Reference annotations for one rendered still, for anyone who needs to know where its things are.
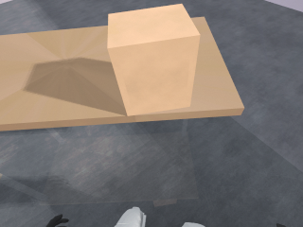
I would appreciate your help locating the robot left hand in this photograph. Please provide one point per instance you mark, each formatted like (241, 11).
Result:
(56, 221)

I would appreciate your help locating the robot left thigh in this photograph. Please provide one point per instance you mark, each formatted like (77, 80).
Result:
(132, 218)

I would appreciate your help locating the table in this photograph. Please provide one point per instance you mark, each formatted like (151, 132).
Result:
(65, 78)

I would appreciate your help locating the carton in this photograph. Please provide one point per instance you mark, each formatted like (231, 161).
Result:
(154, 54)

